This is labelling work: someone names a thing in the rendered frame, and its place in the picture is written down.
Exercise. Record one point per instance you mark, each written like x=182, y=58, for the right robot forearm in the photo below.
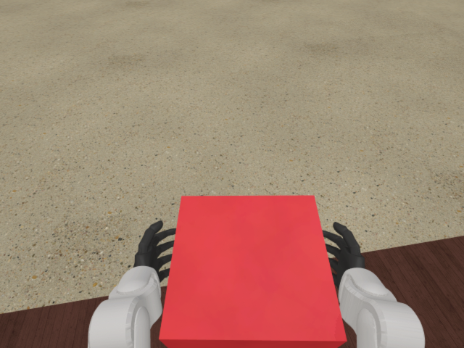
x=377, y=318

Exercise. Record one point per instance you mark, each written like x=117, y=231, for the robot left hand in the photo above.
x=148, y=251

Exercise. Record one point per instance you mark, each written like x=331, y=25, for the robot right hand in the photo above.
x=349, y=255

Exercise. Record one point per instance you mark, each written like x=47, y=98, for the carton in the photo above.
x=250, y=272

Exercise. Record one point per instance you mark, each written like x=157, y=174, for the left robot forearm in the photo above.
x=125, y=319

